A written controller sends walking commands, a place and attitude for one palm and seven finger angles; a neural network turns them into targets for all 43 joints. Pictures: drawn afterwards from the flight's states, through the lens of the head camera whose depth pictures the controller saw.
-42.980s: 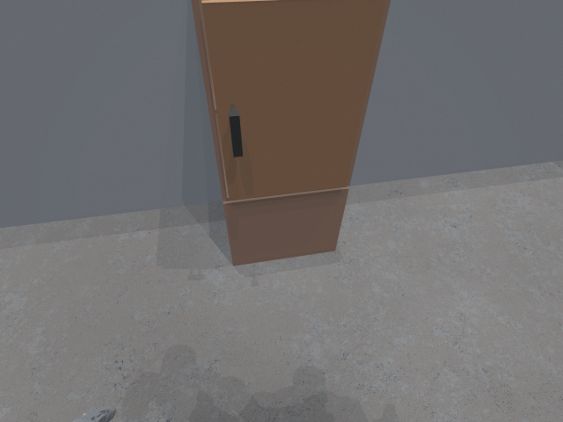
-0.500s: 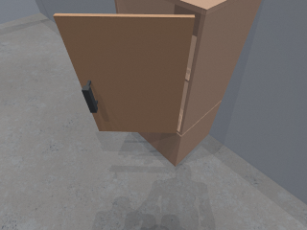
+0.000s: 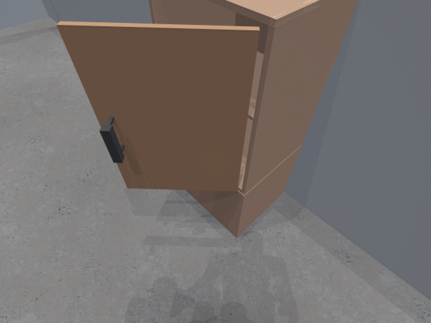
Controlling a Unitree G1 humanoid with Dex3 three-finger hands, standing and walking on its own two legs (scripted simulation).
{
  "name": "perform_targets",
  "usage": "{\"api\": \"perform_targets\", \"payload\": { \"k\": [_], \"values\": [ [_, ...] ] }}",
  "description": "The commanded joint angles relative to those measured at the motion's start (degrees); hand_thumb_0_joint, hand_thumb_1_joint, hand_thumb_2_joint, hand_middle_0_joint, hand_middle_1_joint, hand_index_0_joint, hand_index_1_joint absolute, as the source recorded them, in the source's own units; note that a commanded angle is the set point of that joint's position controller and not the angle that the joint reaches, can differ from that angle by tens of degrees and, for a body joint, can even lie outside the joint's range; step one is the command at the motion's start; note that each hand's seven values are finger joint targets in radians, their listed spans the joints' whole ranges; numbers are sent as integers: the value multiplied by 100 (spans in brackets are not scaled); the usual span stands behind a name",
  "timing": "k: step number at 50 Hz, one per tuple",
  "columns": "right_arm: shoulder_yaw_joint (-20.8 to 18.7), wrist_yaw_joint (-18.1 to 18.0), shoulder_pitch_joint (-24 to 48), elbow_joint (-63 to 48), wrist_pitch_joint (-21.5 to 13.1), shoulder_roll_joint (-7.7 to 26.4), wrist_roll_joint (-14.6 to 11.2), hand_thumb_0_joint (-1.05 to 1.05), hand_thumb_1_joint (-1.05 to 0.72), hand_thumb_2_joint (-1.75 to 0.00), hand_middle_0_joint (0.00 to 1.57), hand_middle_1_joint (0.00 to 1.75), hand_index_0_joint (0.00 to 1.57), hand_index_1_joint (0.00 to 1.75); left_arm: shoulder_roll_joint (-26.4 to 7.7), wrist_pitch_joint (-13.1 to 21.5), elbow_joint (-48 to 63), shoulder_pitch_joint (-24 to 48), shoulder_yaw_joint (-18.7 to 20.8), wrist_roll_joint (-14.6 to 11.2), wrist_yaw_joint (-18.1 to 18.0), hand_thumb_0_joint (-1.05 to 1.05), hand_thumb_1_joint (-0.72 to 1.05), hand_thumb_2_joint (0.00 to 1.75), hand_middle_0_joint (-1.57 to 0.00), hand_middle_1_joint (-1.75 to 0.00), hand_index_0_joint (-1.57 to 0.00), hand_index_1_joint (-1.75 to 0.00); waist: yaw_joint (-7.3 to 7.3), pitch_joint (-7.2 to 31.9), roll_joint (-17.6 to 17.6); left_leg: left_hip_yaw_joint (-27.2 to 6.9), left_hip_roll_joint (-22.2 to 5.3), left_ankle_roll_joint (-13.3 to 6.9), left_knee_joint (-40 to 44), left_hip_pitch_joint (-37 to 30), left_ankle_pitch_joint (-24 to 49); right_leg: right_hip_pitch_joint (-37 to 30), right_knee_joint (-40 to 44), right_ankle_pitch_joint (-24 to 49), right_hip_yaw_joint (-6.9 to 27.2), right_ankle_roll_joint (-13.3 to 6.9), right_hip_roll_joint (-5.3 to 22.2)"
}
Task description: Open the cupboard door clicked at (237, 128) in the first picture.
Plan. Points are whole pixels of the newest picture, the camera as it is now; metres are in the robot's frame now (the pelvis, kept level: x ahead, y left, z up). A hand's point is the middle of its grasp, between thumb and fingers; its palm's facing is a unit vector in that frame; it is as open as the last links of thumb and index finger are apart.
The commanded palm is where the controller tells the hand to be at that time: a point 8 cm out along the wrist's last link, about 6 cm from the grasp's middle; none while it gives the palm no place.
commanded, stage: shuffle to correct the standing spot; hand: left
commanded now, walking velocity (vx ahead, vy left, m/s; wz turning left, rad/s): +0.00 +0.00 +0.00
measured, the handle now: (114, 139) +0.58 +0.33 -0.06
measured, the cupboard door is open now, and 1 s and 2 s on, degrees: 44 44 44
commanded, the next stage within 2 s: come to a stop and stand still in 0.92 s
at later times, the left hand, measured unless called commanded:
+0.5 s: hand out of the picture +0.00 +0.22 -0.19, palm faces +0.06 -0.98 -0.20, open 7.3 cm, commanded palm none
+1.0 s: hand out of the picture +0.08 +0.26 -0.17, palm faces +0.09 -0.96 -0.26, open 7.3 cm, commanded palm none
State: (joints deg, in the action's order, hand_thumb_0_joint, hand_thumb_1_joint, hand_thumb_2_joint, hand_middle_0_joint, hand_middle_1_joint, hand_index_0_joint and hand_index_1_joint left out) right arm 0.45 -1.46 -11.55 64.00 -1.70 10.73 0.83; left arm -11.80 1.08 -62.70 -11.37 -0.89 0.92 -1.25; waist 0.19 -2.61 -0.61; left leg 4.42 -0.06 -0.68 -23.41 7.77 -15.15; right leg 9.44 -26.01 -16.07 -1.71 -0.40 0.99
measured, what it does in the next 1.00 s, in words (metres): steps on the spot: right foot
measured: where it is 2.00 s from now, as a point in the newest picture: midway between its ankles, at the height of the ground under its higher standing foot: outside the picture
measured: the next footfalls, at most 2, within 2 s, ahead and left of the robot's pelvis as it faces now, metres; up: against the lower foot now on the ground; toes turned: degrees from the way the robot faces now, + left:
right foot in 0.78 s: +0.08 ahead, -0.05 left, +0.00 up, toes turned -7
left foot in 1.14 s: +0.14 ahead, +0.26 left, +0.00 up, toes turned +7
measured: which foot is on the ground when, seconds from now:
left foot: down 0.00-0.78, up 0.80-1.00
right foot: down 0.00-0.44, up 0.46-0.76, down 0.78-1.00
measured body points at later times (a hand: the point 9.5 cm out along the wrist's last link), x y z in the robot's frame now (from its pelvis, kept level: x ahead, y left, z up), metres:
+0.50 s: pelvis +0.02 +0.03 -0.01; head +0.04 +0.05 +0.44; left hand +0.00 +0.27 -0.18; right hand +0.05 -0.21 -0.15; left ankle -0.01 +0.11 -0.74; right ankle -0.03 -0.10 -0.72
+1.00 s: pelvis +0.05 +0.07 +0.00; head +0.08 +0.06 +0.45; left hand +0.07 +0.31 -0.15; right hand +0.11 -0.17 -0.16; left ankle +0.05 +0.22 -0.67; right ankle +0.04 -0.05 -0.74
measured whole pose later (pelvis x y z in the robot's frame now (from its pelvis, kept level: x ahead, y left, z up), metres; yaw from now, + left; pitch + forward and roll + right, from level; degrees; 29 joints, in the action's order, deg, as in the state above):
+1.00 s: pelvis +0.05 +0.07 +0.00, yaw +2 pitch +0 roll +3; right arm -2.9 0.6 -13.1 56.9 2.6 10.5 1.1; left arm -10.0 0.9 -56.6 -15.3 2.4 2.0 -2.2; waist 1.3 -3.0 -1.7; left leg 2.4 -2.0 2.2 -56.8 27.8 -20.8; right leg 12.3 -29.5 -17.4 -6.8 0.3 6.9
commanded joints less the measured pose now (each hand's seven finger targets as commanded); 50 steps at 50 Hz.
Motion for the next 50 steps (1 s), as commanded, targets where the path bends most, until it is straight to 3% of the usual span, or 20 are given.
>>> {"api": "perform_targets", "payload": {
  "k": [1, 7, 11, 14, 17, 19, 20, 22, 24, 26, 28, 33, 35, 37, 38, 39, 40, 42, 45, 50],
  "values": [
    [-125, -38, -184, -181, -64, 753, -3, 0, -90, -90, 20, 30, 20, 30, -769, 67, 190, -247, 186, -18, -52, 0, 90, 90, -20, -30, -20, -30, 18, 240, 21, -556, -662, -110, 288, -107, 1562, -31, 330, 1804, 510, -185, 579],
    [-104, -4, -302, -182, 17, 611, 3, 0, -90, -90, 20, 30, 20, 30, -732, 34, 197, -380, 221, -1, -64, 0, 90, 90, -20, -30, -20, -30, 65, 186, -41, -402, -520, -53, 84, 145, 911, -97, 323, 1542, 682, -293, 759],
    [-124, 21, -313, -324, 125, 495, 17, 0, -90, -90, 20, 30, 20, 30, -914, -17, 234, -616, 336, 15, -76, 0, 90, 90, -20, -30, -20, -30, 145, 36, -537, -117, -233, 65, -444, 750, 57, -300, 621, 1179, 1260, -578, 1247],
    [-155, 23, -242, -454, 160, 475, 18, 0, -90, -90, 20, 30, 20, 30, -981, -13, 284, -772, 419, 26, -108, 0, 90, 90, -20, -30, -20, -30, 233, -109, -897, -91, -186, 117, -977, 1274, -640, -465, 697, 1966, 1666, -905, 1708],
    [-193, 28, -305, -555, 152, 445, -1, 0, -90, -90, 20, 30, 20, 30, -999, -31, 362, -804, 496, 54, -144, 0, 90, 90, -20, -30, -20, -30, 203, -73, -788, -102, -241, 117, -945, 1286, -715, -416, 395, 2600, 1574, -1023, 1857],
    [-205, 46, -647, -481, 122, 393, -11, 0, -90, -90, 20, 30, 20, 30, -946, -68, 461, -591, 510, 36, -129, 0, 90, 90, -20, -30, -20, -30, 15, 65, -635, -17, -205, 80, -166, 385, 88, 139, 8, 2311, 1099, -755, 1509],
    [-222, 41, -910, -400, 93, 502, 7, 0, -90, -90, 20, 30, 20, 30, -829, -98, 540, -494, 499, 32, -113, 0, 90, 90, -20, -30, -20, -30, -84, 204, -213, -152, -388, 7, -12, -173, 819, 539, -386, 1661, 678, -541, 1103],
    [-314, 28, -1266, -384, 126, 906, 63, 0, -90, -90, 20, 30, 20, 30, -402, -198, 747, -188, 425, 60, -101, 0, 90, 90, -20, -30, -20, -30, -209, 20, 1514, -1418, -1580, -814, 554, -468, 1920, 1666, -1966, -1625, -428, -62, 106],
    [-269, -28, -1210, -488, 139, 759, 46, 0, -90, -90, 20, 30, 20, 30, -360, -257, 817, -30, 412, 75, -95, 0, 90, 90, -20, -30, -20, -30, -223, -219, 1239, -1699, -1720, -1297, 850, -207, 1674, 2196, -3339, -1897, -56, -145, 247],
    [-227, -35, -920, -626, 104, 591, 59, 0, -90, -90, 20, 30, 20, 30, -249, -228, 752, -98, 410, 81, -41, 0, 90, 90, -20, -30, -20, -30, -65, -178, 695, -1445, -1545, -1313, 694, -161, 2092, 2204, -3637, -1513, -125, -178, 376],
    [-232, -36, -795, -729, 81, 631, 88, 0, -90, -90, 20, 30, 20, 30, -128, -249, 708, -279, 377, 71, -32, 0, 90, 90, -20, -30, -20, -30, 48, 84, 607, -1049, -1347, -1238, 653, -181, 2485, 1963, -3395, -1275, -249, -96, 392],
    [-257, -35, -1022, -684, 83, 627, 96, 0, -90, -90, 20, 30, 20, 30, -1, -239, 809, -207, 340, 70, -61, 0, 90, 90, -20, -30, -20, -30, -8, 209, 616, -879, -1259, -1251, 426, -188, 2998, 1352, -2069, -1133, -469, -57, 271],
    [-269, -17, -1011, -689, 102, 643, 75, 0, -90, -90, 20, 30, 20, 30, 12, -192, 797, -398, 342, 69, -85, 0, 90, 90, -20, -30, -20, -30, 112, 324, 528, -810, -1197, -1137, 159, -141, 2926, 920, -1291, -603, -484, -62, 248],
    [-276, 13, -906, -723, 100, 588, 8, 0, -90, -90, 20, 30, 20, 30, -184, -74, 674, -914, 401, 79, -119, 0, 90, 90, -20, -30, -20, -30, 401, 486, 30, -502, -923, -706, -474, 402, 2171, -245, -6, 607, -285, -110, 527],
    [-272, 47, -916, -795, 85, 391, -55, 0, -90, -90, 20, 30, 20, 30, -608, -4, 573, -1290, 478, 123, -176, 0, 90, 90, -20, -30, -20, -30, 507, 683, -1040, -94, -401, -336, -1373, 1364, 726, -1187, 346, 1330, 1069, -463, 1622],
    [-289, 66, -733, -1002, 105, 310, -4, 0, -90, -90, 20, 30, 20, 30, -1063, 8, 560, -1565, 595, 99, -189, 0, 90, 90, -20, -30, -20, -30, 571, 484, -1816, 133, 238, 22, -2667, 2477, -1702, -1508, 735, 2958, 2617, -1226, 2912],
    [-331, 30, -686, -1001, 180, 474, 50, 0, -90, -90, 20, 30, 20, 30, -1035, 25, 567, -1565, 582, 47, -207, 0, 90, 90, -20, -30, -20, -30, 486, 398, -1083, -440, -28, 110, -3477, 2545, -1994, -1143, 746, 3240, 2463, -1606, 3147],
    [-342, 85, -365, -960, 279, 345, 60, 0, -90, -90, 20, 30, 20, 30, -786, 39, 666, -1113, 578, 65, -249, 0, 90, 90, -20, -30, -20, -30, 377, -109, -1021, -580, -191, 168, -4167, 2824, -1476, -490, 741, 3216, 1822, -1390, 2602],
    [-358, 204, -487, -943, 360, 213, 53, 0, -90, -90, 20, 30, 20, 30, -703, 69, 812, -712, 570, 82, -196, 0, 90, 90, -20, -30, -20, -30, 126, 9, -896, -418, -250, 284, -4112, 2502, -716, 53, 713, 2808, 676, -1013, 2022],
    [-341, 263, -139, -1119, 360, 114, -15, 0, -90, -90, 20, 30, 20, 30, -1074, 3, 888, -585, 678, 122, -117, 0, 90, 90, -20, -30, -20, -30, 182, 64, -947, 78, -160, 403, -2446, 1773, -287, 437, 530, 2150, 230, -760, 1766]
  ]
}}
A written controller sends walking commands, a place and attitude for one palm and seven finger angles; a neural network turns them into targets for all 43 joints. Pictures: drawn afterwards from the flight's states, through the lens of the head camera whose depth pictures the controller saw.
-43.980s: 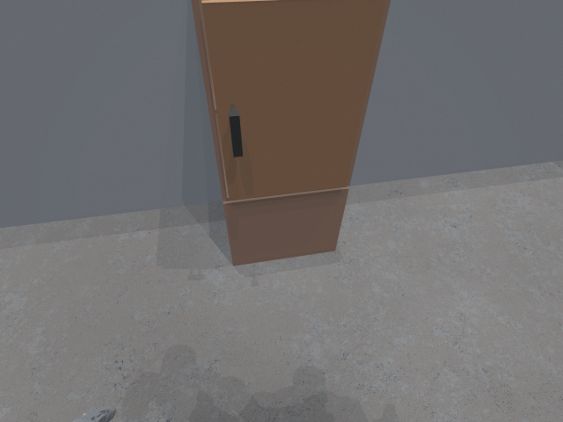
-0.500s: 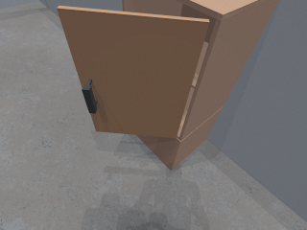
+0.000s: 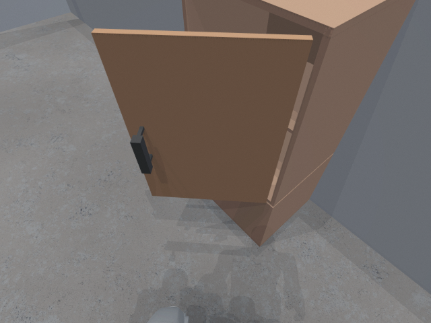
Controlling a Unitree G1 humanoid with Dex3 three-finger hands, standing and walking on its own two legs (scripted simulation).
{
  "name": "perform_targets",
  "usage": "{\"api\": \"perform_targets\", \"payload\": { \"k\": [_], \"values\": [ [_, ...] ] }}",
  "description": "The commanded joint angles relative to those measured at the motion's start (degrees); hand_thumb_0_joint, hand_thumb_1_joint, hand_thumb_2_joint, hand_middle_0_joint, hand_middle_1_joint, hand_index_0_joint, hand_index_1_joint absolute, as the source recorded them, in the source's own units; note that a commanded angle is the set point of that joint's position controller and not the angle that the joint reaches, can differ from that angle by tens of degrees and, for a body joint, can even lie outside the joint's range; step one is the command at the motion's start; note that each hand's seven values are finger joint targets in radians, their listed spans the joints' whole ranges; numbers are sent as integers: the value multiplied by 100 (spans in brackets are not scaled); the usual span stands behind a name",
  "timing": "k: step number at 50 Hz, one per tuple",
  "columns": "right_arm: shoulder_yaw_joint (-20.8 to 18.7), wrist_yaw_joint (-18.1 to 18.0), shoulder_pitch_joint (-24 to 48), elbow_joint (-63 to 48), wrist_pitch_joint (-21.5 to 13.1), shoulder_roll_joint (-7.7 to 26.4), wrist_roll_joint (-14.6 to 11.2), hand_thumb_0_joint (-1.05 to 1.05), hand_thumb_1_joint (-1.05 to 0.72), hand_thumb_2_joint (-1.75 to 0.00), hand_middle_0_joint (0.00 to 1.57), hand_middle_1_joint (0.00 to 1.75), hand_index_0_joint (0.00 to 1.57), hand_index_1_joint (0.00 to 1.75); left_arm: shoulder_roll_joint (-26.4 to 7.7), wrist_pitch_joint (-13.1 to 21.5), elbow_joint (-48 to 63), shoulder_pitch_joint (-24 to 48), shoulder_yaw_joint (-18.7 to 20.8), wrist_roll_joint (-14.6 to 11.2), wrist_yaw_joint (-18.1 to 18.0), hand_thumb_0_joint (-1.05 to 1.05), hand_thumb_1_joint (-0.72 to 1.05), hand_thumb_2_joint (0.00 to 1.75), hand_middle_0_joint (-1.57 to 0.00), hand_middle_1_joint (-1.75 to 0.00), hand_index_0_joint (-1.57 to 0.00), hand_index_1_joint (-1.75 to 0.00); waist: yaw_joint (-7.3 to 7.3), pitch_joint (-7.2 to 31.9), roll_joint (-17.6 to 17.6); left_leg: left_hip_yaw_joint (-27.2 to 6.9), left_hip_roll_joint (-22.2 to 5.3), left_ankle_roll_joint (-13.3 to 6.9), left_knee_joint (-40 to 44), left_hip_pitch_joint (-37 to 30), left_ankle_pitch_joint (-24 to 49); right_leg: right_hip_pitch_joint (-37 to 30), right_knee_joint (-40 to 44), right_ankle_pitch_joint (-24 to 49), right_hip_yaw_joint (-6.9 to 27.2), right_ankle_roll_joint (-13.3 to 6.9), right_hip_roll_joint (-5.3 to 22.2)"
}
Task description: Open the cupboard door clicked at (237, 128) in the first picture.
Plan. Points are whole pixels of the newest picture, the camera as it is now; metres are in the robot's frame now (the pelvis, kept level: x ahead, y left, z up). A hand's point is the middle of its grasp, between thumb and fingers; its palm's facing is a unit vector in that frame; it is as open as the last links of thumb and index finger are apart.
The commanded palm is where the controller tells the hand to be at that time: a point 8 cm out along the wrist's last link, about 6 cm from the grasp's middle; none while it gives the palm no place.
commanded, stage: come to a stop and stand still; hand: left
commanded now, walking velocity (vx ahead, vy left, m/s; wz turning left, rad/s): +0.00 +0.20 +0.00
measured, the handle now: (144, 149) +0.53 +0.24 -0.06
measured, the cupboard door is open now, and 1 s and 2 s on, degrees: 44 44 44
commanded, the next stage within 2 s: look again from close up in 1.14 s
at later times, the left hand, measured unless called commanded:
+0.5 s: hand out of the picture +0.05 +0.24 -0.18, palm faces -0.01 -0.98 -0.19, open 7.3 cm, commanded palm none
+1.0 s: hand out of the picture -0.02 +0.16 -0.18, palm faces +0.05 -0.99 -0.16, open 7.2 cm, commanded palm none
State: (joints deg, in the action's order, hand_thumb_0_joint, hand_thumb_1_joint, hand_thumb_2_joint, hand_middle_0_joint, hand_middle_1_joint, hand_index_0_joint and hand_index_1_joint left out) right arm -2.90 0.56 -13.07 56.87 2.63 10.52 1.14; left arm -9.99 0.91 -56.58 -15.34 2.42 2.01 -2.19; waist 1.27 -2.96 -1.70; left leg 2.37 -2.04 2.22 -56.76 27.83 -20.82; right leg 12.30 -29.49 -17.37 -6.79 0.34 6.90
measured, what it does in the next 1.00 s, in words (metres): steps on the spot: left foot, then right foot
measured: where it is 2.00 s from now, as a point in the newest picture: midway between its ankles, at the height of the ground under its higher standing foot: outside the picture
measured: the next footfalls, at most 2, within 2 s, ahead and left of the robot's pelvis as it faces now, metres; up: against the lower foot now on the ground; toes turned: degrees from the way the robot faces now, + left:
left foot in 0.14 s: +0.09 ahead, +0.19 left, +0.00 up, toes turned +5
right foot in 0.58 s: +0.01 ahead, -0.07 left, +0.00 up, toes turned -4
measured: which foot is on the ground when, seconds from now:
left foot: up 0.00-0.12, down 0.14-0.60, up 0.62-0.86, down 0.88-1.00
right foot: down 0.00-0.14, up 0.16-0.56, down 0.58-1.00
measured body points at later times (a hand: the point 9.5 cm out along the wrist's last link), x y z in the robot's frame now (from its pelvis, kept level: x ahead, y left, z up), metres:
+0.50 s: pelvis +0.00 +0.05 +0.00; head +0.04 +0.07 +0.45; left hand +0.06 +0.29 -0.16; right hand +0.04 -0.18 -0.15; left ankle +0.05 +0.18 -0.74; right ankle -0.04 -0.06 -0.70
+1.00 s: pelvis -0.02 -0.01 +0.00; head -0.01 +0.00 +0.45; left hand -0.02 +0.21 -0.17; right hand -0.02 -0.23 -0.16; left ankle -0.03 +0.11 -0.74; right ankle -0.03 -0.07 -0.74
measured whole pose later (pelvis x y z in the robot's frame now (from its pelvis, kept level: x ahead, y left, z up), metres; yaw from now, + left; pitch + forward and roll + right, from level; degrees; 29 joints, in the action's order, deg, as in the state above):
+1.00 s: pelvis -0.02 -0.01 +0.00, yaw -1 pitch -2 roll +0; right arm -0.7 -3.0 -15.0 65.6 0.1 6.5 0.9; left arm -8.6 0.0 -63.2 -15.9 0.7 0.4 -1.8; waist 1.0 -2.6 -2.0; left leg 3.8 -1.6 0.5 -25.8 9.4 -14.6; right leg 8.8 -25.0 -14.8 -5.1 -4.5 -3.0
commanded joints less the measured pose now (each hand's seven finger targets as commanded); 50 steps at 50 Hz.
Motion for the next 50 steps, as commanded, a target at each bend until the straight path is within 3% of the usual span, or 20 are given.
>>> {"api": "perform_targets", "payload": {
  "k": [1, 4, 5, 6, 7, 9, 11, 13, 17, 26, 28, 29, 30, 31, 34, 39, 42, 44, 47, 50],
  "values": [
    [-11, 62, 103, -457, -91, 126, -61, 0, -90, -90, 20, 30, 20, 30, -1315, -6, 294, -166, 371, 38, -11, 0, 90, 90, -20, -30, -20, -30, 112, 1, -1020, 373, 99, 121, 1176, -399, 232, 271, 809, 2162, 744, -804, 1182],
    [-29, 14, -226, -376, -207, 179, -54, 0, -90, -90, 20, 30, 20, 30, -1287, -96, 256, -122, 344, 27, 13, 0, 90, 90, -20, -30, -20, -30, -64, 224, -1073, 579, 288, 50, 2328, -1430, 814, 536, 274, 1680, 563, -536, 855],
    [-36, -16, -559, -249, -265, 305, -48, 0, -90, -90, 20, 30, 20, 30, -1124, -145, 250, -157, 299, 10, 10, 0, 90, 90, -20, -30, -20, -30, -204, 411, -688, 484, 172, 31, 2944, -2049, 1275, 685, -219, 1155, 439, -380, 605],
    [-123, -62, -864, -170, -323, 678, -24, 0, -90, -90, 20, 30, 20, 30, -776, -198, 283, -345, 200, -18, 21, 0, 90, 90, -20, -30, -20, -30, -278, 744, 384, -76, -471, -92, 3098, -2752, 2074, 1030, -1027, -32, 170, -134, 207],
    [-202, -103, -1053, -203, -365, 1193, 17, 0, -90, -90, 20, 30, 20, 30, -405, -251, 321, -430, 115, -94, 14, 0, 90, 90, -20, -30, -20, -30, -341, 854, 1878, -1773, -1713, -651, 3686, -2465, 3127, 1466, -1994, -1973, 55, 149, -359],
    [-145, -165, -610, -398, -319, 1239, 95, 0, -90, -90, 20, 30, 20, 30, -425, -247, 405, -402, 94, -89, -18, 0, 90, 90, -20, -30, -20, -30, -249, 322, 909, -2019, -2151, -1376, 4176, -1155, 1850, 1151, -2940, -1735, 689, -74, -261],
    [-25, -236, -31, -310, -385, 834, 99, 0, -90, -90, 20, 30, 20, 30, -448, -230, 66, -439, 110, -45, 42, 0, 90, 90, -20, -30, -20, -30, -63, 214, 1678, -1681, -1693, -1105, 4260, -1038, 1604, 1215, -3075, -1191, 848, -70, -269],
    [18, -277, -82, -290, -368, 728, 92, 0, -90, -90, 20, 30, 20, 30, -522, -275, -2, -465, 133, -49, 123, 0, 90, 90, -20, -30, -20, -30, -100, 234, 1396, -1198, -1506, -1010, 4091, -1219, 2407, 1268, -3134, -768, 833, 1, -354],
    [-105, -386, -489, -115, -329, 926, 91, 0, -90, -90, 20, 30, 20, 30, -531, -382, 118, -246, 176, -49, 176, 0, 90, 90, -20, -30, -20, -30, -267, 526, 838, -1158, -1775, -1169, 3854, -1941, 3444, 1504, -3045, -902, 801, 83, -487],
    [-213, -308, -301, -51, -240, 999, 112, 0, -90, -90, 20, 30, 20, 30, -277, -298, 214, -217, 145, -102, 195, 0, 90, 90, -20, -30, -20, -30, -168, 499, 1256, -1086, -1458, -1000, 3720, -1486, 2020, 278, -444, -597, 404, -49, -590],
    [-186, -252, -271, -75, -201, 759, 27, 0, -90, -90, 20, 30, 20, 30, -465, -223, 52, -693, 176, -59, 152, 0, 90, 90, -20, -30, -20, -30, 42, 639, 451, -507, -852, -518, 3136, -716, 776, -845, 999, 474, 553, -74, -386],
    [-100, -224, -252, -156, -167, 312, -32, 0, -90, -90, 20, 30, 20, 30, -909, -179, 57, -657, 213, 1, 107, 0, 90, 90, -20, -30, -20, -30, 24, 435, -988, 161, -192, -135, 2236, 25, -294, -904, 1571, 258, 1786, -401, 666],
    [-43, -203, 59, -304, -119, 254, -4, 0, -90, -90, 20, 30, 20, 30, -1073, -171, 180, -421, 195, -24, 87, 0, 90, 90, -20, -30, -20, -30, 105, 133, -1397, 62, -36, -102, 1489, 9, -1015, 3, 1844, 222, 2291, -773, 1246],
    [-53, -168, 14, -284, -83, 206, 6, 0, -90, -90, 20, 30, 20, 30, -970, -164, 269, -92, 131, -23, 83, 0, 90, 90, -20, -30, -20, -30, -9, 57, -837, -182, -83, -140, 1153, -277, -915, 457, 1882, -227, 1983, -992, 1218],
    [-44, -167, -344, 165, -51, 217, 32, 0, -90, -90, 20, 30, 20, 30, -549, -68, 230, 245, 62, -82, 60, 0, 90, 90, -20, -30, -20, -30, -231, -261, -875, -98, -90, -105, 483, -286, -163, 416, 1640, 811, 1344, -846, 526],
    [52, -200, -319, 273, -149, -14, -23, 0, -90, -90, 20, 30, 20, 30, -552, -16, 21, -166, 49, -86, 33, 0, 90, 90, -20, -30, -20, -30, -44, -27, -450, 56, -67, -51, 1834, -827, -182, -126, 1221, 1878, 1327, -1098, 557],
    [133, -252, -627, 505, -256, -100, -40, 0, -90, -90, 20, 30, 20, 30, -464, 3, -132, -186, 3, -162, 24, 0, 90, 90, -20, -30, -20, -30, -174, 190, -59, -66, -85, -106, 3453, -1918, 1013, 4, 806, 1876, 1281, -782, 301],
    [127, -314, -617, 570, -376, 150, -20, 0, -90, -90, 20, 30, 20, 30, -256, 29, -249, -370, -46, -200, 37, 0, 90, 90, -20, -30, -20, -30, -52, 431, 561, -499, -654, -345, 3417, -2213, 2536, -116, 691, 1897, 1060, -373, -98],
    [181, -348, -364, 689, -362, 83, -45, 0, -90, -90, 20, 30, 20, 30, -304, -6, -447, -324, -80, -184, 20, 0, 90, 90, -20, -30, -20, -30, -30, 263, 985, -465, -664, -387, 3483, -1962, 2349, -361, 850, 1654, 1000, -205, -77],
    [214, -344, -364, 726, -320, 15, -55, 0, -90, -90, 20, 30, 20, 30, -276, 3, -598, -380, -135, -172, 40, 0, 90, 90, -20, -30, -20, -30, -53, -127, 485, -405, -527, -298, 3753, -1722, 1319, -304, 1191, 1224, 1085, -215, -55]
  ]
}}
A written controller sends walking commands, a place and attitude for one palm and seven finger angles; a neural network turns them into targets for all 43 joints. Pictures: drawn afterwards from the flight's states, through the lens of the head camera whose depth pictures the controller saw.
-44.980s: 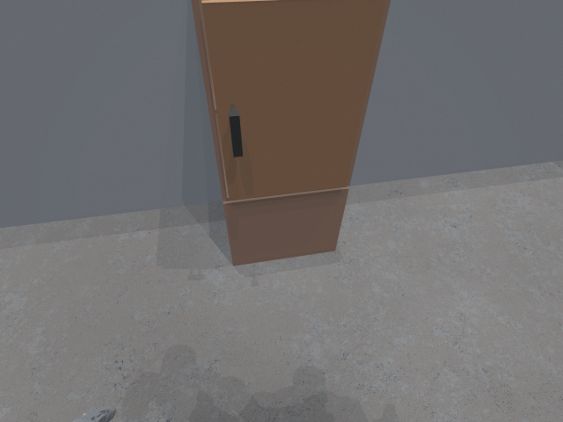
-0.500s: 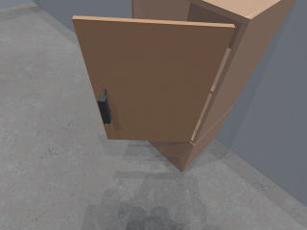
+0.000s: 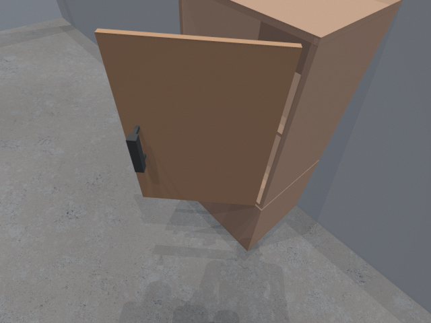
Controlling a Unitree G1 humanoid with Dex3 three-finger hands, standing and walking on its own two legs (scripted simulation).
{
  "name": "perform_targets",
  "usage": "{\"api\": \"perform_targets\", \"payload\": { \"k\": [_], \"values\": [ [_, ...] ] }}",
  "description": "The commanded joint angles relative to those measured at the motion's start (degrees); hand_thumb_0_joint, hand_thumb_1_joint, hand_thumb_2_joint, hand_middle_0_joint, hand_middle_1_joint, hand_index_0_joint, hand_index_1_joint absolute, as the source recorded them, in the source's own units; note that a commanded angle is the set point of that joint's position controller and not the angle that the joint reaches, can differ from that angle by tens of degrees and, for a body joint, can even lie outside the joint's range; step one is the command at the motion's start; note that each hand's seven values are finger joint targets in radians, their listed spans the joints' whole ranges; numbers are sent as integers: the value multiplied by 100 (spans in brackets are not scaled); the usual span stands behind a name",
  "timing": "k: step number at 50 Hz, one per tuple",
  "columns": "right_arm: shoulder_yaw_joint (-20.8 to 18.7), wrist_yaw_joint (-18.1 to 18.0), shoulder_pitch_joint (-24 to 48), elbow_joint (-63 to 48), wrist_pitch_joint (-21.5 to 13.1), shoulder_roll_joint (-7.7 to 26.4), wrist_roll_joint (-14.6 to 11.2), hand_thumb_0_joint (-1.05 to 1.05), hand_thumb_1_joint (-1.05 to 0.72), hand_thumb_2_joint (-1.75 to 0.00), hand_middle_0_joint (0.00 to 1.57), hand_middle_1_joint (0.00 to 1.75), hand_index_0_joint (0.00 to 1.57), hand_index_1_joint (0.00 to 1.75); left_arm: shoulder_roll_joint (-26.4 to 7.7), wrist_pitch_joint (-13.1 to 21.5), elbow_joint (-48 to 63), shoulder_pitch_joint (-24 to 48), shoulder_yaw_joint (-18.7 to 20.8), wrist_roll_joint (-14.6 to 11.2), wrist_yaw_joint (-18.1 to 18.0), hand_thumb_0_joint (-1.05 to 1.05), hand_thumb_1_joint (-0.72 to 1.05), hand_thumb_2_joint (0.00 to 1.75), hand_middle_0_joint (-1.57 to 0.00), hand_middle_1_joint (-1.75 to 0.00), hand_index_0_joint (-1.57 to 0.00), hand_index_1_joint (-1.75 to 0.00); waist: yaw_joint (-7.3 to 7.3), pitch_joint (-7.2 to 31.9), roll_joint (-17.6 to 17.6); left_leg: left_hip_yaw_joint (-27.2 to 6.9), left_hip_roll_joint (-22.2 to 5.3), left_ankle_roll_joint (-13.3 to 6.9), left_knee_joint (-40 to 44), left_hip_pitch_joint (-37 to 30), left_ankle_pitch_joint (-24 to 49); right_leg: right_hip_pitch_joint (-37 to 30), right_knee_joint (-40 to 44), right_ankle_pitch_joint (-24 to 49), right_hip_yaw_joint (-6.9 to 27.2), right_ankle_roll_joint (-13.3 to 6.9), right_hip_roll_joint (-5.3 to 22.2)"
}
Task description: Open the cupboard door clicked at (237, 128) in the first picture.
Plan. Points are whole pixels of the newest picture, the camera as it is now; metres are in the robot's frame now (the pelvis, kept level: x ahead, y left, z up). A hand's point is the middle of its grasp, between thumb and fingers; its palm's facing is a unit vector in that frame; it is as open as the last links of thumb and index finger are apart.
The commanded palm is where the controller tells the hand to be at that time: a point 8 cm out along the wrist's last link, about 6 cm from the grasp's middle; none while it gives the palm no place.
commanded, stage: come to a stop and stand still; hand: left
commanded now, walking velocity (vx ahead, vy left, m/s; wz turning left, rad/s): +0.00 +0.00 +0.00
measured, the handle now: (138, 148) +0.55 +0.26 -0.06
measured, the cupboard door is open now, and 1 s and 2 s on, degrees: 44 44 44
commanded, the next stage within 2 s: look again from close up in 0.14 s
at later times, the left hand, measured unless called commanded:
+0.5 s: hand out of the picture -0.02 +0.18 -0.17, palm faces +0.02 -0.98 -0.21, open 7.3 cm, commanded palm none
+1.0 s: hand out of the picture +0.11 +0.24 -0.10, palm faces +0.24 -0.95 -0.21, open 7.3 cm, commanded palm +0.09 +0.27 -0.07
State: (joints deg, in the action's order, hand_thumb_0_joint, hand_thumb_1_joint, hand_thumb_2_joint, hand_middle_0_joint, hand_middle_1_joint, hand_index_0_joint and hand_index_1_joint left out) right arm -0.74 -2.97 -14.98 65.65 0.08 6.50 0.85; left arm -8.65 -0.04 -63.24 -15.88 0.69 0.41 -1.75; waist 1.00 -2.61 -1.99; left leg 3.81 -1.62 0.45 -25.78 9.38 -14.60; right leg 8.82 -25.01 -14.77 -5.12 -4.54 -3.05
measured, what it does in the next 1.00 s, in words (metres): stands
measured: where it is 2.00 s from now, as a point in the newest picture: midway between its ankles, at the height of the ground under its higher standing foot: outside the picture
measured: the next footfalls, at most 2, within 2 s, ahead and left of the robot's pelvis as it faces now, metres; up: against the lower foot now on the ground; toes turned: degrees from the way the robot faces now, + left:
none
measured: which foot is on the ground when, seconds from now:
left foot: down 0.00-1.00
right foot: down 0.00-1.00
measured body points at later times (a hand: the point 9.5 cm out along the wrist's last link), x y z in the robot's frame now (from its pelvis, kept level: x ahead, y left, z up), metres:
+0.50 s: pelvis -0.02 +0.02 +0.00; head -0.03 +0.00 +0.45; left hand -0.02 +0.24 -0.16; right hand -0.03 -0.19 -0.17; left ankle -0.02 +0.12 -0.74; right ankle -0.01 -0.06 -0.74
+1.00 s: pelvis -0.01 +0.04 -0.01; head -0.01 +0.04 +0.44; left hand +0.09 +0.29 -0.08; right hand +0.04 -0.20 -0.14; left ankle -0.02 +0.12 -0.74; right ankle -0.01 -0.06 -0.74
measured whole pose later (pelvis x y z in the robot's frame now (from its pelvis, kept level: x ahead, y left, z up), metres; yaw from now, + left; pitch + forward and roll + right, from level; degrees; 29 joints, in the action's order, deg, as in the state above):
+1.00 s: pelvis -0.01 +0.04 -0.01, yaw +0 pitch +0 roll +0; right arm 0.8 -4.2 -20.8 52.8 -12.7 11.8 -2.4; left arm -10.8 1.3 -20.1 -28.3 0.9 -7.7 -7.3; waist -0.4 0.7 0.5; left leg 3.1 2.7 -3.2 -29.9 13.5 -16.6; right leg 14.8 -31.3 -16.6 -4.0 -1.2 0.9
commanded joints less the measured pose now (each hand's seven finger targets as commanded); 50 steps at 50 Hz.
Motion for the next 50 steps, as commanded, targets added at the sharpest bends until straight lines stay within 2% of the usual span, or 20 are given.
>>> {"api": "perform_targets", "payload": {
  "k": [1, 11, 12, 13, 14, 15, 16, 17, 20, 21, 23, 28, 42, 43, 44, 45, 46, 47, 48, 50],
  "values": [
    [3, 7, -189, -135, -55, 401, -29, 0, -90, -90, 20, 30, 20, 30, -389, 98, 24, -356, 22, 1, -4, 0, 90, 90, -20, -30, -20, -30, -28, -312, 287, -511, -558, -110, 694, 98, 601, 126, 838, 878, 911, 287, 935],
    [52, 37, -412, -54, -53, 396, -5, 0, -90, -90, 20, 30, 20, 30, -306, 153, -100, -605, -8, 6, -34, 0, 90, 90, -20, -30, -20, -30, -71, -347, 75, -430, -397, -95, 750, -38, 421, 275, 1241, 128, 1014, 306, 989],
    [-8, 115, 41, -371, -202, 731, -53, 0, -90, -90, 20, 30, 20, 30, -502, 374, -196, -999, 8, 123, -291, 0, 90, 90, -20, -30, -20, -30, 60, -326, 64, 7, -247, 87, -648, 563, 81, 63, 864, 4271, 1428, 953, 1358],
    [-6, 101, -428, -598, -94, 423, -68, 0, -90, -90, 20, 30, 20, 30, -800, 384, 48, -929, 101, 85, -272, 0, 90, 90, -20, -30, -20, -30, -239, 259, -17, -345, -57, -50, -999, 748, -719, -454, 700, 4327, 1595, 857, 1665],
    [-40, 97, -489, -575, -90, 468, -55, 0, -90, -90, 20, 30, 20, 30, -674, 375, 129, -756, 80, 76, -232, 0, 90, 90, -20, -30, -20, -30, -275, 357, 574, -369, -111, -109, -1061, 687, -700, -337, 638, 3753, 1393, 499, 1646],
    [-9, 121, -560, -555, -94, 342, -73, 0, -90, -90, 20, 30, 20, 30, -642, 365, 133, -703, 41, 80, -205, 0, 90, 90, -20, -30, -20, -30, -313, 566, 548, -351, -187, -75, -864, 493, -511, -161, 698, 2438, 1284, -8, 1572],
    [21, 156, -647, -571, -96, 269, -45, 0, -90, -90, 20, 30, 20, 30, -585, 384, 217, -587, 39, 63, -183, 0, 90, 90, -20, -30, -20, -30, -315, 583, 556, -285, -120, -40, -601, 187, -141, 15, 673, 1864, 1188, -204, 1440],
    [28, 166, -745, -582, -100, 277, -34, 0, -90, -90, 20, 30, 20, 30, -545, 375, 243, -541, 30, 64, -165, 0, 90, 90, -20, -30, -20, -30, -345, 449, 154, -326, -109, -57, -435, 102, -35, 261, 694, 1106, 1146, -198, 1329],
    [28, 160, -893, -597, -114, 474, 9, 0, -90, -90, 20, 30, 20, 30, -318, 308, 264, -474, 4, 47, -136, 0, 90, 90, -20, -30, -20, -30, -312, -265, -249, -530, -293, -182, -114, 261, 59, 972, 897, -497, 1198, -68, 1059],
    [41, 164, -874, -556, -143, 425, 18, 0, -90, -90, 20, 30, 20, 30, -336, 274, 275, -399, 2, 56, -129, 0, 90, 90, -20, -30, -20, -30, -278, -449, 250, -592, -297, -191, 117, 348, 133, 1033, 782, -536, 1082, -67, 1015],
    [88, 152, -797, -581, -175, 465, 30, 0, -90, -90, 20, 30, 20, 30, -358, 230, 270, -500, -8, 30, -87, 0, 90, 90, -20, -30, -20, -30, -146, -559, 567, -806, -357, -257, 481, 751, 1, 743, 547, -496, 1011, 24, 812],
    [118, 140, -811, -556, -203, 564, 30, 0, -90, -90, 20, 30, 20, 30, -385, 187, 270, -559, -30, 18, -50, 0, 90, 90, -20, -30, -20, -30, -45, -570, 120, -885, -315, -312, 763, 995, -343, 502, 447, -562, 984, 68, 795],
    [127, 105, -768, -299, -266, 587, -12, 0, -90, -90, 20, 30, 20, 30, -428, 189, 196, -457, -50, 16, -42, 0, 90, 90, -20, -30, -20, -30, -63, -176, 171, -816, -368, -344, 707, 508, 503, 241, 263, 405, 891, 123, 878],
    [96, 162, -89, -669, -268, 801, -76, 0, -90, -90, 20, 30, 20, 30, -578, 268, -24, -926, -55, 87, -264, 0, 90, 90, -20, -30, -20, -30, 174, -269, -305, -526, -447, -162, -397, 795, 845, 298, 293, 2409, 1043, 257, 1177],
    [-110, -98, -149, -2715, -1127, 1945, -323, 0, -90, -90, 20, 30, 20, 30, -2030, 1521, 8741, 3298, 753, -1142, -226, 0, 88, 89, -20, -32, -20, -32, -727, 2675, 879, -563, 200, -248, 232, -801, 1082, -50, -99, 1542, 711, 276, 553],
    [134, -275, 432, -2365, -1649, 1376, -295, 0, -90, -90, 20, 30, 20, 30, -1617, 1205, 7353, 1020, 637, -669, -454, 0, 85, 88, -20, -33, -20, -33, -130, 2375, 1662, -382, 18, -197, 351, -850, 1370, 125, -362, 625, 503, 115, 322],
    [22, -265, 344, -2001, -1789, 1453, -313, 0, -90, -90, 20, 30, 20, 30, -1248, 914, 6660, 798, 450, -753, -719, 0, 83, 87, -21, -34, -21, -34, -240, 1892, 1588, -469, -19, -29, 287, -288, 916, 411, -441, 143, 317, 175, 392],
    [-3, -174, 185, -1962, -1776, 1098, -376, 0, -90, -90, 20, 30, 20, 30, 266, 364, 5371, -802, -391, -791, -686, 0, 81, 86, -21, -36, -21, -36, -312, 870, 1012, -630, -87, -42, 424, 240, 328, 871, -429, -26, 130, 232, 369],
    [1, -159, 282, -2395, -1818, 1414, -449, 0, -90, -90, 20, 30, 20, 30, 181, 523, 6389, -6, -444, -1108, -576, 0, 78, 85, -21, -37, -21, -37, -367, 307, 824, -768, -39, -106, 303, 652, -113, 1018, -412, -106, 70, 282, 419],
    [-104, -148, 428, -2694, -1965, 1584, -321, 0, -90, -90, 20, 30, 20, 30, -123, 1100, 6399, 14, -191, -1012, -427, 0, 74, 83, -21, -40, -21, -40, -508, 7, 163, -848, 61, -157, -169, 1082, -682, 1681, -489, -597, 18, 309, 389]
  ]
}}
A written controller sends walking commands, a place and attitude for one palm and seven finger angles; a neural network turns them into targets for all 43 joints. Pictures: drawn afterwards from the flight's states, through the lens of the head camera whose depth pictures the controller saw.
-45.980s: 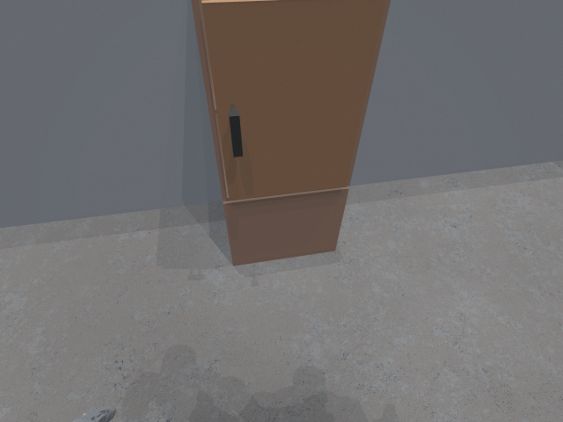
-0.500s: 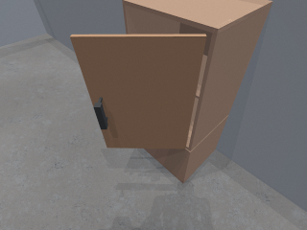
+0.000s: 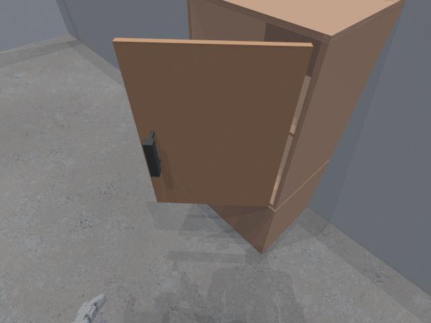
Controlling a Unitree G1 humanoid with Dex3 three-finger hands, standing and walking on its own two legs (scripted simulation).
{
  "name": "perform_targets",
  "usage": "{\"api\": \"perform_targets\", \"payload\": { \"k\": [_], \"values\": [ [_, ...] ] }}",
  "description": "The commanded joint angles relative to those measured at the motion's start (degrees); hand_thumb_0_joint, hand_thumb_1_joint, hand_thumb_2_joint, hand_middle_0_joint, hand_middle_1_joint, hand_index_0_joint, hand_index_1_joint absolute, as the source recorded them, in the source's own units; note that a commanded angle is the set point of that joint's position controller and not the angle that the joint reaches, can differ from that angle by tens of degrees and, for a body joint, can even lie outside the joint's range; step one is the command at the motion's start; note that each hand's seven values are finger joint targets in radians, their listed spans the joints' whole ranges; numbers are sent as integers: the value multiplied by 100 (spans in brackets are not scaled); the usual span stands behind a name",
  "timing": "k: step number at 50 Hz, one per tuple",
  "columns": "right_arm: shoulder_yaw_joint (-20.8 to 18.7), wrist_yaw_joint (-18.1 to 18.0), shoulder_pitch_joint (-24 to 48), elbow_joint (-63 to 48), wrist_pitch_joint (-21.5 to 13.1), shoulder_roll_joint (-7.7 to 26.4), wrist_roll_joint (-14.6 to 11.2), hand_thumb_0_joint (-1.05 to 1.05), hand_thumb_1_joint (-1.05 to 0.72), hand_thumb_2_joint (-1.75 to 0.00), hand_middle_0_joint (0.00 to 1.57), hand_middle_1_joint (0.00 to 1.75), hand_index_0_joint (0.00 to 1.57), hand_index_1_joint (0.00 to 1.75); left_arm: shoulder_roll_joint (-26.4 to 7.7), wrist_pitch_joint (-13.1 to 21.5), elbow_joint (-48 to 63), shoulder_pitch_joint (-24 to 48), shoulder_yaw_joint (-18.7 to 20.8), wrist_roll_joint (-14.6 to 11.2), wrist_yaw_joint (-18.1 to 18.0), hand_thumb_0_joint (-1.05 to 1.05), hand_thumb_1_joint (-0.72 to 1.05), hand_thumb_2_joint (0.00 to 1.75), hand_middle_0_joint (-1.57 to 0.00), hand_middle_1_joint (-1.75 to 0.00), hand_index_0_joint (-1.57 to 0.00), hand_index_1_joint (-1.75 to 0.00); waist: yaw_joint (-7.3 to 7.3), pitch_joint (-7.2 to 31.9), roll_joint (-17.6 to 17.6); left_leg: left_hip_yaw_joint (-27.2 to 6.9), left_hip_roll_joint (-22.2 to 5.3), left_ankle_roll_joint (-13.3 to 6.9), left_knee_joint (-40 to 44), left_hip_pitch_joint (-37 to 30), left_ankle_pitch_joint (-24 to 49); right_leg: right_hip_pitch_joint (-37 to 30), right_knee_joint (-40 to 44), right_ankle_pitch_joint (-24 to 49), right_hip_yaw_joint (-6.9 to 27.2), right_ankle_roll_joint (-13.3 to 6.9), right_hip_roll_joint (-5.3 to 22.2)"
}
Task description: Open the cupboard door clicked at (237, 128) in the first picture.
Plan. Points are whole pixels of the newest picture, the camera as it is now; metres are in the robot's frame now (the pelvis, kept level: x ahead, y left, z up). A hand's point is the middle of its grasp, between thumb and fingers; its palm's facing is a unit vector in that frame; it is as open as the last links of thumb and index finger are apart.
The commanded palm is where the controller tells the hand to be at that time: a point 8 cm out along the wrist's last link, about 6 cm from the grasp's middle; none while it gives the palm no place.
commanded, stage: raise the hand with hooked fingers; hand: left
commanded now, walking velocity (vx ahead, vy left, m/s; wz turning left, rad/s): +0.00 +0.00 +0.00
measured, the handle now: (154, 153) +0.56 +0.21 -0.05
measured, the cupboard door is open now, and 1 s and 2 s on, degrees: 44 44 44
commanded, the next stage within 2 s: move the hooked fingers beside the handle in 1.96 s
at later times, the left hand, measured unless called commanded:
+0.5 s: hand (117, 303) +0.17 +0.19 -0.04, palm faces +0.08 -0.99 -0.10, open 9.9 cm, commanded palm +0.15 +0.25 -0.06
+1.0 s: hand (113, 283) +0.21 +0.22 -0.07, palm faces -0.05 -1.00 -0.05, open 12.8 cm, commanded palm +0.19 +0.28 -0.05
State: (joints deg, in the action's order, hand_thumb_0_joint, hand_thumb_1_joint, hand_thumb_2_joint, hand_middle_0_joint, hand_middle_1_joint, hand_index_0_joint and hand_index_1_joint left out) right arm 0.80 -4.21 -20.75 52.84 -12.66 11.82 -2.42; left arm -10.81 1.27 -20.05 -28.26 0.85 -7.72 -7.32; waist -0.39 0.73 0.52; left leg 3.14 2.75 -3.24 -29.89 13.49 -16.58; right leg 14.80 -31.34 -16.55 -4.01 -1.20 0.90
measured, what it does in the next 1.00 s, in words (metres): lowers itself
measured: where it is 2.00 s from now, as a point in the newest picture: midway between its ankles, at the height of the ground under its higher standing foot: outside the picture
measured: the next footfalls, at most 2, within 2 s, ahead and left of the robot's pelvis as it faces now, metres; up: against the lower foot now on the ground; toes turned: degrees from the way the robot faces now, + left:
none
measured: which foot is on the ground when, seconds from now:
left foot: down 0.00-1.00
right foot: down 0.00-1.00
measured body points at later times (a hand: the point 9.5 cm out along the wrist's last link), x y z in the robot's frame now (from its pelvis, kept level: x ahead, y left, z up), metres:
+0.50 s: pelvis -0.03 -0.02 -0.11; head +0.06 +0.00 +0.33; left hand +0.16 +0.24 -0.04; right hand +0.22 -0.22 -0.18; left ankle -0.01 +0.08 -0.73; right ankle +0.00 -0.10 -0.73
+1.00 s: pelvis -0.03 +0.00 -0.09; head +0.05 +0.02 +0.35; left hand +0.21 +0.27 -0.06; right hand +0.14 -0.27 -0.16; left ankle -0.01 +0.08 -0.73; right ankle +0.00 -0.10 -0.73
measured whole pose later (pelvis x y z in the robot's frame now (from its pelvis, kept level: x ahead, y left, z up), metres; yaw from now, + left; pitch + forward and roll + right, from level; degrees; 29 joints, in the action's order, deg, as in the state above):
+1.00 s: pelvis -0.03 +0.00 -0.09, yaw +0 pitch +17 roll -3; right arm -1.2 -4.3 -13.4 32.0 -12.5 16.4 -2.6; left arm -18.3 24.9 -11.6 -13.2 15.6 -18.7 23.4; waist -1.3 7.2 0.2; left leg 1.1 -0.3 -3.2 -69.4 55.9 -30.6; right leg 54.5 -65.9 -28.5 -6.9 -2.5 -0.1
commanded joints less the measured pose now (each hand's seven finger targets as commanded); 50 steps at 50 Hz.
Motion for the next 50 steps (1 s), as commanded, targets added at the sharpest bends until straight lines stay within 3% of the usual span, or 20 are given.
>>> {"api": "perform_targets", "payload": {
  "k": [1, 3, 5, 6, 8, 9, 11, 14, 15, 19, 22, 25, 27, 31, 33, 36, 39, 41, 46, 50],
  "values": [
    [-303, 12, 967, -1548, -672, 1061, 62, 0, -90, -90, 20, 30, 20, 30, 101, 1202, 1557, 1067, -73, -165, 226, 0, 71, 82, -21, -42, -21, -42, -399, -523, -617, -780, -292, 215, -70, 1032, -571, 1454, -2, -661, -145, -22, -14],
    [-434, 134, 1110, -1881, -650, 1006, 178, 0, -90, -90, 20, 30, 20, 30, 510, 1861, 739, 44, 28, -284, 675, 0, 67, 80, -22, -45, -22, -45, -35, -266, -1731, -658, -255, 276, -777, 1714, -417, 2088, -572, -1015, -226, -20, -85],
    [-556, 317, 1290, -2228, -626, 967, 239, 0, -90, -90, 20, 30, 20, 30, 510, 2648, 790, -895, 266, -504, 1288, 0, 62, 78, -22, -48, -22, -48, 311, 359, -1876, -508, -176, 352, -1378, 2236, 0, 2139, -1221, -528, -206, -59, -137],
    [-643, 464, 1274, -2371, -555, 966, 221, 0, -90, -90, 20, 30, 20, 30, 210, 2959, 662, -1418, 672, -548, 1635, 0, 60, 77, -22, -50, -22, -50, 546, 674, -1205, -427, -102, 449, -1564, 2215, 479, 1893, -1562, 112, -177, -158, -137],
    [-696, 629, 1533, -2675, -448, 1035, 264, 0, -90, -90, 20, 30, 20, 30, -111, 3631, 1009, -1028, 771, -568, 2297, 0, 55, 75, -22, -53, -22, -53, 430, 1071, -455, -342, -61, 511, -2197, 2429, 1065, 2133, -2254, 982, -101, -204, -106],
    [-741, 650, 1531, -2791, -373, 987, 244, 0, -90, -90, 20, 30, 20, 30, -448, 3738, 974, -1092, 1166, -463, 2390, 0, 53, 74, -23, -54, -23, -54, 536, 1328, -143, -293, -86, 484, -2384, 2589, 1310, 2243, -2527, 1126, -42, -208, -102],
    [-743, 644, 1551, -3017, -165, 977, 267, 0, -90, -90, 20, 30, 20, 30, -892, 3619, 1556, -779, 1515, -420, 2393, 0, 48, 72, -23, -57, -23, -57, 666, 1658, 269, -234, -88, 432, -2588, 2944, 1211, 2337, -2844, 1098, 144, -223, -123],
    [-662, 553, 1490, -3380, -52, 856, 245, 0, -90, -90, 20, 30, 20, 30, -776, 3565, 3017, 321, 1412, -645, 2184, 0, 41, 69, -24, -62, -24, -62, 430, 2157, 931, -290, -117, 327, -2846, 2873, 859, 2635, -2894, 756, 290, -190, -149],
    [-645, 520, 1422, -3353, -43, 816, 249, 0, -90, -90, 20, 30, 20, 30, -849, 3613, 3297, 574, 1509, -759, 2073, 0, 39, 68, -24, -63, -24, -63, 317, 2128, 1112, -360, -143, 368, -2813, 3032, 290, 2824, -2813, 41, 307, -183, -144],
    [-537, 259, 1078, -3076, -133, 846, 258, 0, -90, -90, 20, 30, 20, 30, -765, 4014, 4321, 1260, 1078, -828, 2128, 0, 29, 64, -24, -69, -24, -69, -214, 2405, 736, -571, -296, 153, -3443, 2957, 510, 3224, -2768, 330, 477, -109, -204],
    [-442, 155, 1049, -2818, -262, 991, 210, 0, -90, -90, 20, 30, 20, 30, -806, 3815, 3651, 1535, 796, -883, 2726, 0, 22, 61, -25, -74, -25, -74, -501, 2143, 520, -655, -344, 99, -3728, 3402, 167, 3462, -2726, -1, 522, -70, -221],
    [-428, 50, 1090, -2781, -261, 1083, 42, 0, -90, -90, 20, 30, 20, 30, -1083, 2972, 2426, 1148, 1177, -996, 3217, 0, 15, 58, -25, -78, -25, -78, -370, 2127, -118, -643, -314, 95, -3628, 3930, -223, 3125, -2506, -471, 591, 7, -189],
    [-422, 18, 1185, -2950, -168, 1085, -51, 0, -90, -90, 20, 30, 20, 30, -1212, 2258, 1975, 755, 1591, -1213, 3455, 0, 11, 56, -26, -81, -26, -81, -43, 2495, -328, -558, -229, 98, -3465, 3999, -59, 2491, -2417, -286, 652, 55, -123],
    [-424, 19, 1398, -3199, -66, 863, -48, 0, -90, -90, 20, 30, 20, 30, -1740, 1721, 2570, 601, 2663, -1612, 3036, 0, 1, 52, -26, -87, -26, -87, 507, 3134, -138, -584, -191, 172, -3137, 3740, 443, 1538, -2420, 343, 665, 72, -21],
    [-427, 64, 1265, -3129, -109, 703, -8, 0, -90, -90, 20, 30, 20, 30, -1559, 2023, 2963, 609, 2668, -1579, 2615, 0, -3, 50, -27, -90, -27, -90, 499, 3000, -55, -578, -232, 204, -2986, 3604, 587, 1627, -2467, 627, 556, 55, -24],
    [-450, 98, 1156, -2885, -160, 728, 63, 0, -90, -90, 20, 30, 20, 30, -1366, 2594, 2836, 919, 2341, -1359, 2287, 0, -10, 47, -27, -94, -27, -94, 249, 2354, -12, -578, -279, 207, -2998, 3671, 430, 2217, -2532, 321, 453, 25, -82],
    [-453, 112, 982, -2721, -188, 935, 68, 0, -90, -90, 20, 30, 20, 30, -1148, 2936, 2017, 1336, 1779, -1081, 2465, 0, -17, 44, -28, -99, -28, -99, -157, 1605, -30, -561, -273, 165, -3071, 3933, -294, 3134, -2435, -799, 405, 23, -104],
    [-453, 73, 891, -2765, -218, 1091, 11, 0, -90, -90, 20, 30, 20, 30, -1138, 2993, 1770, 1613, 1576, -1123, 2789, 0, -22, 42, -28, -102, -28, -102, -269, 1423, -18, -601, -277, 136, -3042, 3898, -605, 3416, -2352, -1254, 419, -19, -126],
    [-444, -51, 753, -2917, -304, 1255, -50, 0, -90, -90, 20, 30, 20, 30, -2014, 2842, 2183, 2128, 2189, -1315, 3144, 0, -34, 37, -29, -110, -29, -110, -15, 2188, 546, -657, -277, 139, -2703, 3285, -553, 3031, -2342, -1123, 352, -77, -155],
    [-407, -25, 766, -2945, -294, 1132, 3, 0, -90, -90, 20, 30, 20, 30, -2076, 2906, 2503, 2009, 2545, -1417, 2847, 0, -43, 33, -29, -115, -29, -115, 169, 2536, 726, -712, -287, 219, -2540, 2817, 128, 2777, -2475, -491, 137, -85, -186]
  ]
}}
